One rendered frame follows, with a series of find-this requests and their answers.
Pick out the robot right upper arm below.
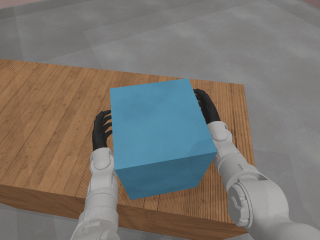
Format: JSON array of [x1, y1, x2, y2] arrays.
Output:
[[227, 180, 320, 240]]

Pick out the robot left hand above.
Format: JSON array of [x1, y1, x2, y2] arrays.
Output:
[[92, 110, 113, 151]]

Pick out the robot left upper arm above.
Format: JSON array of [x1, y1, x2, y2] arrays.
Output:
[[74, 228, 120, 240]]

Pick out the carton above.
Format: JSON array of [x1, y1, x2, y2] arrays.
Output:
[[110, 78, 217, 200]]

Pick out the robot right forearm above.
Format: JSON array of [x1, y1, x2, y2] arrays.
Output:
[[207, 121, 289, 216]]

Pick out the pedestal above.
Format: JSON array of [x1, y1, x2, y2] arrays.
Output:
[[0, 59, 255, 240]]

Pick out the robot left forearm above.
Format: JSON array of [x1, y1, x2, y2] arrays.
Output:
[[70, 147, 119, 240]]

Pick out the robot right hand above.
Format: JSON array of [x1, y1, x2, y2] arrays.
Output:
[[193, 88, 221, 124]]

